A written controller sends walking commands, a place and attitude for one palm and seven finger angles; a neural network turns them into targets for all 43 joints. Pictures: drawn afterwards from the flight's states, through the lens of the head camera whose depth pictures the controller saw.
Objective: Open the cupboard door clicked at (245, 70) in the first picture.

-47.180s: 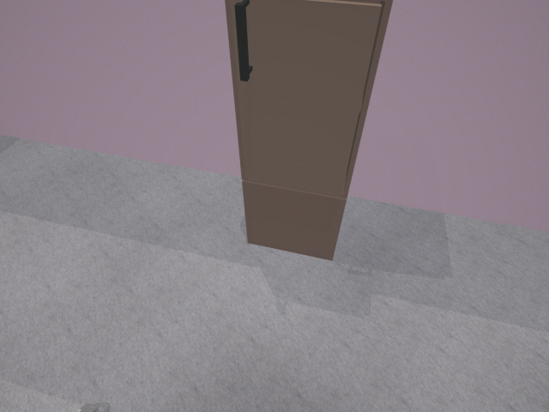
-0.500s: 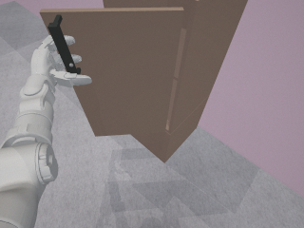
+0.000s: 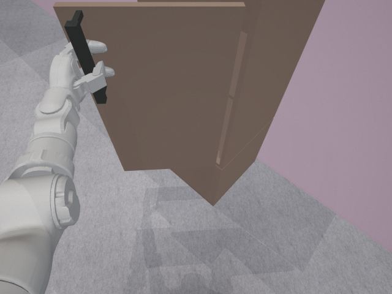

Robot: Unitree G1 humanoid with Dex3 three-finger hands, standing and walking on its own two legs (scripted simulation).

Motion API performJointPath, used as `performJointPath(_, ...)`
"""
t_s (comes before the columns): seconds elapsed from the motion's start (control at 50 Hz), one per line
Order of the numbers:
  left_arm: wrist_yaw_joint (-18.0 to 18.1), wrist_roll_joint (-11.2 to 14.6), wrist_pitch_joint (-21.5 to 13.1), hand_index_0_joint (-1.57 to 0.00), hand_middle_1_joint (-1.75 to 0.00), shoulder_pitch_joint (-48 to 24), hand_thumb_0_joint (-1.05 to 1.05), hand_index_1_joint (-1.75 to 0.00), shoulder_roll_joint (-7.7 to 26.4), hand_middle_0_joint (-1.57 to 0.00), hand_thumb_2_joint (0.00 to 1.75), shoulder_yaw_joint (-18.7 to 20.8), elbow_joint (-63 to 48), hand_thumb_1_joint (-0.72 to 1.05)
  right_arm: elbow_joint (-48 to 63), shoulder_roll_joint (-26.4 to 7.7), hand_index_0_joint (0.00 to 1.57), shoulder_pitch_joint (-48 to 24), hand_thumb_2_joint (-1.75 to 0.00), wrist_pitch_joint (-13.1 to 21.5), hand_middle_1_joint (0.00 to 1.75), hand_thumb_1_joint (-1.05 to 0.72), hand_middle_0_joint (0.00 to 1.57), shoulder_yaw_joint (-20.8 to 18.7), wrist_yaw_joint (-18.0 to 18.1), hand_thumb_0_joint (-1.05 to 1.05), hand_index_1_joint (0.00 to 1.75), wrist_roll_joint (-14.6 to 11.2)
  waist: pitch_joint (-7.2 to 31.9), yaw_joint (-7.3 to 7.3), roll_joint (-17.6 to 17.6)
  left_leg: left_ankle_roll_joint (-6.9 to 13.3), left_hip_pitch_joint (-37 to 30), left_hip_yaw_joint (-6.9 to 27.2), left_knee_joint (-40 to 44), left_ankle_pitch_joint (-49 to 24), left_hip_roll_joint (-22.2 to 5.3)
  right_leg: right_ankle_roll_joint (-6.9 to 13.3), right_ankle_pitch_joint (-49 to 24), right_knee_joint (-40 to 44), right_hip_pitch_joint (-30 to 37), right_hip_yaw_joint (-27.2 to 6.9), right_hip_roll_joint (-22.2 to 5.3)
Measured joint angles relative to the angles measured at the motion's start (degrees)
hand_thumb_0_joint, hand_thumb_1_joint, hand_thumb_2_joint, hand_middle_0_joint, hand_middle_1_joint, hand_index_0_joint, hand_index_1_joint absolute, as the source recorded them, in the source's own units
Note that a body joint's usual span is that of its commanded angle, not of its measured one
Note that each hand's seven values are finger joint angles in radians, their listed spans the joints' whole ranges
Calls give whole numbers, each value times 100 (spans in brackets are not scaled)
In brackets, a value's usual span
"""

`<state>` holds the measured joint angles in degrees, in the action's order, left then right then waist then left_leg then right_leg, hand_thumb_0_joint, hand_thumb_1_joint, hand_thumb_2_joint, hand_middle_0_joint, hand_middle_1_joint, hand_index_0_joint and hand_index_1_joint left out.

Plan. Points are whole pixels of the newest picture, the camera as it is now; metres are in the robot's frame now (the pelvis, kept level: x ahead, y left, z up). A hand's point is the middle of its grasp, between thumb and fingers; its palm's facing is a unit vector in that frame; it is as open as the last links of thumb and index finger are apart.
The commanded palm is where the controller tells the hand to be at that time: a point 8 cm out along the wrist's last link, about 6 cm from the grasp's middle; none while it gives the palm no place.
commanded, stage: close the thumb around the handle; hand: left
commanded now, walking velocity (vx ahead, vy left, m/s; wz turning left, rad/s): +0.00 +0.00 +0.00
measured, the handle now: (91, 61) +0.55 +0.19 +0.17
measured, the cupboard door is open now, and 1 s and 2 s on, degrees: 47 88 92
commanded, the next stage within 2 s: pull the door open along its arc in 0.04 s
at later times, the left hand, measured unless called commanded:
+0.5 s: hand (102, 91) +0.46 +0.15 +0.16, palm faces -0.03 -1.00 +0.02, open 5.4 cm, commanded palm +0.40 +0.20 +0.17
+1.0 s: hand (155, 156) +0.31 +0.05 +0.17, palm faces +0.30 -0.95 +0.06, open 6.2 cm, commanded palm +0.25 +0.12 +0.17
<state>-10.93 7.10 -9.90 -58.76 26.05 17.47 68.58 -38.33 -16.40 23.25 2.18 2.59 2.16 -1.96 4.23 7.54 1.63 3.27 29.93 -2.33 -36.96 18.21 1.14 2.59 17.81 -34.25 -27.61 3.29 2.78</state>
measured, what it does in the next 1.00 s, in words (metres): stands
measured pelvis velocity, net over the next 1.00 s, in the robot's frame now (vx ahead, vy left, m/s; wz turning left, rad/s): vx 0.00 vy -0.04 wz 0.00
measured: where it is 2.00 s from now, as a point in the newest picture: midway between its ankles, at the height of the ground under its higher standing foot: outside the picture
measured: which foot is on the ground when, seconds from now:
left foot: down 0.00-1.00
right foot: down 0.00-1.00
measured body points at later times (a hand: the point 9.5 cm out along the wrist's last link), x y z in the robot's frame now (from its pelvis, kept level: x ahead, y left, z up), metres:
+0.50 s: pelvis +0.01 +0.00 +0.01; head +0.04 -0.01 +0.46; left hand +0.46 +0.21 +0.16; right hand +0.05 -0.27 -0.11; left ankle +0.00 +0.08 -0.72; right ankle -0.02 -0.09 -0.72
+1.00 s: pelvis +0.00 -0.04 +0.01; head -0.05 -0.06 +0.46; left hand +0.29 +0.10 +0.17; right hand +0.24 -0.22 -0.04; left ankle +0.00 +0.08 -0.72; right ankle -0.02 -0.09 -0.72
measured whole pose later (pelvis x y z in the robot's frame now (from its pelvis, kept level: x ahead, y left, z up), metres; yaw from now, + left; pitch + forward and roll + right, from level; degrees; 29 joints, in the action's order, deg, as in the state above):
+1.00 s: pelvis +0.00 -0.04 +0.01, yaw +0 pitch -3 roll +0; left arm 25.7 5.4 22.2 -3.6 -3.7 -5.5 -10.5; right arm -32.4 -9.0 2.7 -7.0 4.5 -0.8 -0.1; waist 4.9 -0.8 2.9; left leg 0.0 9.3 -1.6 -27.6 15.7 -0.2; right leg 5.4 16.2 -26.2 -7.7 3.3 4.6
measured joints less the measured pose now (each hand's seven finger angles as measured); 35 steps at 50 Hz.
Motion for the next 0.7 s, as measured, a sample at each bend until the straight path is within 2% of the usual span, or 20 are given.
performJointPath(0.1,22,-64,-26,-39,-135,61,1,-135,43,-39,85,77,-56,79,-5,4,21,116,-89,-18,30,-90,20,-22,-21,0,30,20,20,24,18,-3,13,-38,11,14,-19,1,-1,8,-29,-41,19)
performJointPath(0.32,-35,29,36,-39,-135,472,1,-135,-17,-38,84,160,-461,80,6,-7,21,239,-89,-111,30,-90,20,-76,-41,0,30,1,68,-17,55,-21,-145,-89,99,36,-59,18,-11,105,110,-105,64)
performJointPath(0.44,-75,242,261,-39,-135,1361,2,-135,-306,-38,82,105,-1532,79,153,-1,21,167,-89,-177,30,-90,20,-113,-77,1,30,-74,133,-163,81,-29,-465,-172,271,27,-82,25,-34,240,383,-201,93)
performJointPath(0.58,16,536,854,-38,-135,2936,2,-135,-903,-38,78,-231,-3676,76,412,62,21,-244,-89,-182,30,-90,20,-140,-115,1,30,-172,160,-418,115,-45,-1008,-247,541,-27,-74,34,-67,419,861,-292,97)
performJointPath(0.62,191,631,1088,-38,-135,3470,2,-135,-1172,-38,76,-386,-4455,75,483,99,20,-425,-89,-146,30,-90,20,-154,-133,1,30,-185,171,-516,132,-54,-1158,-260,613,-49,-67,37,-75,461,994,-308,93)
performJointPath(0.66,708,697,1313,-38,-135,3943,4,-135,-1571,-38,74,-565,-5224,73,486,159,20,-671,-89,-93,30,-91,20,-151,-159,1,30,-157,171,-626,131,-69,-1284,-272,659,-62,-69,44,-81,482,1104,-323,96)
performJointPath(0.7,1264,657,1537,-38,-135,4376,4,-135,-1962,-38,73,-775,-5933,71,485,240,20,-963,-89,-108,30,-91,20,-119,-192,1,30,-114,158,-703,106,-89,-1407,-272,708,-83,-63,58,-79,487,1208,-323,92)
